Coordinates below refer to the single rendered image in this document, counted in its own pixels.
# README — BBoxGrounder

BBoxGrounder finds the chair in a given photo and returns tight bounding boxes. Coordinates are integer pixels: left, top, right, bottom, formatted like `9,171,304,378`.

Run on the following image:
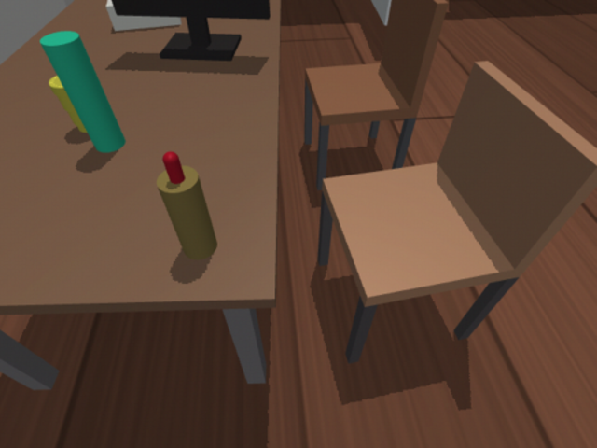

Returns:
317,61,597,364
304,0,449,190

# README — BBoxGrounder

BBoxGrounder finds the table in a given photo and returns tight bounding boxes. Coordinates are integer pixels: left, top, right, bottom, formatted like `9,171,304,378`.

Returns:
0,0,281,390

